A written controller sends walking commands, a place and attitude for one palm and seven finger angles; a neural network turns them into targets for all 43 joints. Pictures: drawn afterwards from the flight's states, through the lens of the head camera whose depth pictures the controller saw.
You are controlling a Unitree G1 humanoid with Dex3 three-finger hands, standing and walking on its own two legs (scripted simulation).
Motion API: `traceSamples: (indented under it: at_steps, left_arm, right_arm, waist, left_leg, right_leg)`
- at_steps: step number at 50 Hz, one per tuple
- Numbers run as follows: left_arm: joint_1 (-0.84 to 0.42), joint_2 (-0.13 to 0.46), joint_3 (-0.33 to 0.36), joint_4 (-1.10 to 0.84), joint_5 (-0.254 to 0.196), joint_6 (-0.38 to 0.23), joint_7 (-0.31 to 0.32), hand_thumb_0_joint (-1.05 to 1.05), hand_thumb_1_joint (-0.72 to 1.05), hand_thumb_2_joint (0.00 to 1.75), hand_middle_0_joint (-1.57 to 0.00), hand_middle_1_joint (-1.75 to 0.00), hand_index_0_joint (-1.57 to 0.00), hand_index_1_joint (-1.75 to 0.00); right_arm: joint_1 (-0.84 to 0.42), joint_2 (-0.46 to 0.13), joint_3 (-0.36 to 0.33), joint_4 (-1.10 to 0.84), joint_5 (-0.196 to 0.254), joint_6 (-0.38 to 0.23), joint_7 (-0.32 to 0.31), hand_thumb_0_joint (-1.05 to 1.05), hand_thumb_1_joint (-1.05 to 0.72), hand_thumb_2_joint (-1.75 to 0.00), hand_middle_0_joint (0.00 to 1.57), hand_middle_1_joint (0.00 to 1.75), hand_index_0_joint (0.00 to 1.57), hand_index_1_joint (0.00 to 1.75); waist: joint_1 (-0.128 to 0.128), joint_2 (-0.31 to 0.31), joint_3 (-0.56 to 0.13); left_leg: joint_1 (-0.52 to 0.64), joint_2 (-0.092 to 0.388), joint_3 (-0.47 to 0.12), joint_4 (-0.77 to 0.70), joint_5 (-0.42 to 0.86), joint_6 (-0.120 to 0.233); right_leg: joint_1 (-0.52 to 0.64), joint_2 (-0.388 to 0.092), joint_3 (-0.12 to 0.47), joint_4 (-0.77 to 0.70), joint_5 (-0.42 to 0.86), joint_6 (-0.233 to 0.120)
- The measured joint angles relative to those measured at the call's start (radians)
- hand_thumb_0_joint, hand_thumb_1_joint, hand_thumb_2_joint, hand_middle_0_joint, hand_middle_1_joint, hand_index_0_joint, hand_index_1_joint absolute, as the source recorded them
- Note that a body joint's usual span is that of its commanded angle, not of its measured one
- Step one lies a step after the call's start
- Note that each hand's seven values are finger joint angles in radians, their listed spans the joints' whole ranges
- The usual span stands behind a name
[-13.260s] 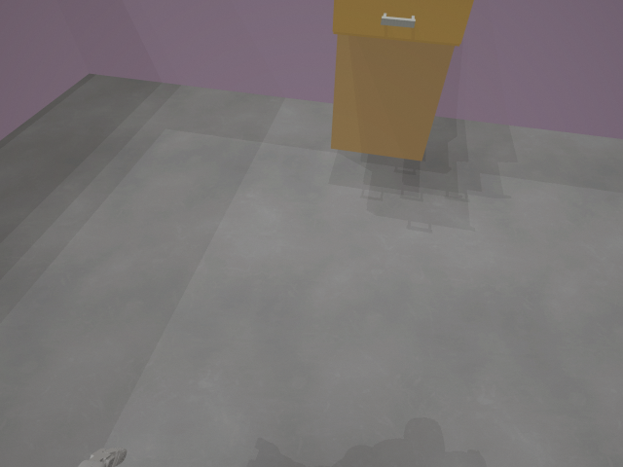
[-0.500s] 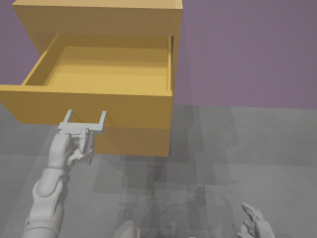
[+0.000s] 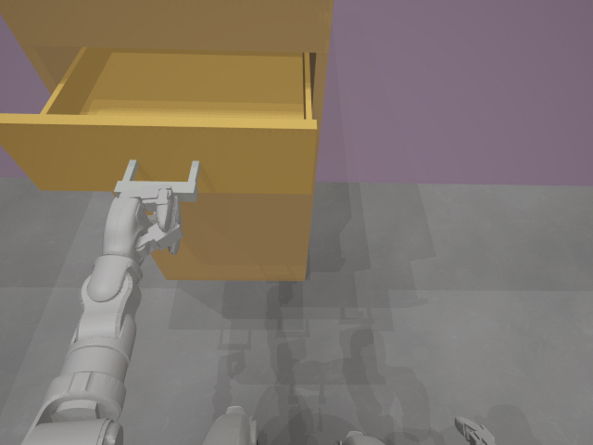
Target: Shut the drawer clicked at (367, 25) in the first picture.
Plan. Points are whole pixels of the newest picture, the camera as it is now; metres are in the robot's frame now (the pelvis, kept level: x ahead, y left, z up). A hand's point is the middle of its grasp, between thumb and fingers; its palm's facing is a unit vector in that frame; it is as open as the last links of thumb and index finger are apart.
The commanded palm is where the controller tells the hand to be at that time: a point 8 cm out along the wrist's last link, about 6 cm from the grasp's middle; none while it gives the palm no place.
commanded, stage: push the drawer shut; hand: left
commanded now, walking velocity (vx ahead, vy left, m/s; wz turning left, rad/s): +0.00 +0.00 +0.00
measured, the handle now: (160, 179) +0.46 +0.21 +0.07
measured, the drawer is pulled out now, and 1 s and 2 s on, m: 0.18 0.06 0.00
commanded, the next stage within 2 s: pull the fist back off the drawer in 1.86 s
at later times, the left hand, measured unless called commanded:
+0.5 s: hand (186, 192) +0.45 +0.17 +0.06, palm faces -0.01 -1.00 -0.04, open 2.9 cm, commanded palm +0.44 +0.21 +0.07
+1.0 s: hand (191, 161) +0.50 +0.17 +0.06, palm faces +0.00 -1.00 -0.03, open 3.0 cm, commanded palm +0.50 +0.21 +0.07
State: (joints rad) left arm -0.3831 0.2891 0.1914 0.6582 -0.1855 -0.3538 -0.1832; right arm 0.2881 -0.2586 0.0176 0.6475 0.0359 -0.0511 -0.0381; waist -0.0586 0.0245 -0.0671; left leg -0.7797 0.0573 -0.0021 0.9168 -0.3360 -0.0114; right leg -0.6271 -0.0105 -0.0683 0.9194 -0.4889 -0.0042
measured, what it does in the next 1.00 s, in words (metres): stands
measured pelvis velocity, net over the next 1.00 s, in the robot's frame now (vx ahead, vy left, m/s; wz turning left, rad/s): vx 0.00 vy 0.00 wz -0.04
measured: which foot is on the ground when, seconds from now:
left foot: down 0.00-1.00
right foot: down 0.00-1.00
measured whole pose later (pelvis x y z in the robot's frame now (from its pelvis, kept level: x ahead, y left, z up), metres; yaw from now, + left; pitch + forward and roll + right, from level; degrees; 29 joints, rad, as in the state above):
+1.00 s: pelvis +0.00 +0.00 -0.02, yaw -2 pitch +19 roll -3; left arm -0.87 0.47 0.36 1.15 -0.08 -0.38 -0.20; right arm 0.39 -0.26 0.02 0.67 0.00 0.03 -0.01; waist -0.15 0.03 -0.10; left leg -0.99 0.09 -0.01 1.03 -0.37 -0.01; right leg -0.83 0.02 -0.06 1.01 -0.51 -0.01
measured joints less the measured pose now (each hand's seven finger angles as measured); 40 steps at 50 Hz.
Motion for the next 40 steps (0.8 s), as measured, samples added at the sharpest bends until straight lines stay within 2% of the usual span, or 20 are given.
traceSamples:
  at_steps: [15,29,40]
  left_arm:
    - [-0.143,0.012,0.028,0.153,0.036,-0.022,0.025,-0.03,0.82,0.94,-1.40,-1.60,-1.40,-1.60]
    - [-0.319,0.077,0.089,0.347,0.055,-0.045,-0.007,-0.03,0.80,0.93,-1.40,-1.60,-1.40,-1.60]
    - [-0.411,0.138,0.145,0.435,0.080,-0.037,-0.021,-0.02,0.79,0.92,-1.40,-1.60,-1.40,-1.60]
  right_arm:
    - [0.013,0.005,-0.004,0.005,-0.008,0.042,0.017,0.01,-0.90,-0.90,0.20,0.30,0.20,0.30]
    - [0.035,-0.002,-0.004,0.016,-0.015,0.061,0.018,0.01,-0.90,-0.90,0.20,0.30,0.20,0.30]
    - [0.071,-0.005,-0.002,0.016,-0.021,0.080,0.023,0.01,-0.90,-0.90,0.20,0.30,0.20,0.30]
  waist:
    - [-0.015,-0.002,-0.012]
    - [-0.040,0.000,-0.016]
    - [-0.072,0.003,-0.025]
  left_leg:
    - [-0.035,0.005,0.003,0.019,-0.012,0.000]
    - [-0.109,0.016,-0.007,0.059,-0.019,-0.005]
    - [-0.161,0.030,-0.008,0.089,-0.030,-0.007]
  right_leg:
    - [-0.036,0.004,0.005,0.015,-0.008,0.000]
    - [-0.108,0.016,0.000,0.055,-0.017,-0.007]
    - [-0.159,0.029,0.002,0.076,-0.020,-0.010]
